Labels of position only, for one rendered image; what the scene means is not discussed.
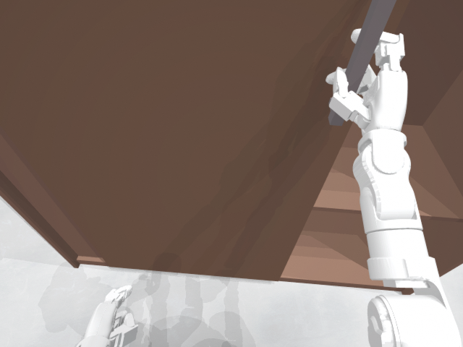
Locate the robot right hand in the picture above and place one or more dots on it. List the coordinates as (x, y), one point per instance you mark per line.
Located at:
(385, 94)

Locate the wardrobe door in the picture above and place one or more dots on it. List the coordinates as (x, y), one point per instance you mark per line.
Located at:
(17, 169)
(182, 136)

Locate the handle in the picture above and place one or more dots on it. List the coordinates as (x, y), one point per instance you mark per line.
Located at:
(372, 29)

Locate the robot right forearm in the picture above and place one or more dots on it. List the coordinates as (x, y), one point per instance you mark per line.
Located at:
(391, 219)

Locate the robot right upper arm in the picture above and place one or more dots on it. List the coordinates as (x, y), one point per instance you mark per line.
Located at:
(410, 321)

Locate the robot left hand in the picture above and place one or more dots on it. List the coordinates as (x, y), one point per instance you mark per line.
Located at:
(106, 322)

